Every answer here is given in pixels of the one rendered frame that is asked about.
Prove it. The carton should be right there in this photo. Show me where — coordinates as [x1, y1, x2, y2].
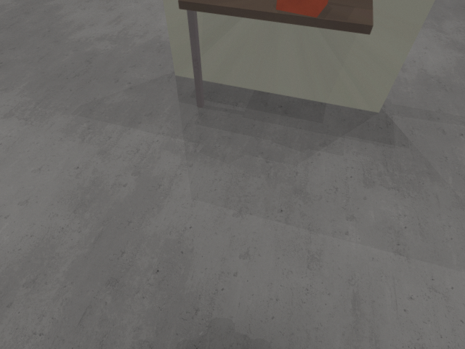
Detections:
[276, 0, 328, 17]

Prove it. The table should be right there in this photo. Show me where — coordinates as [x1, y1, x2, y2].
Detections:
[178, 0, 373, 108]

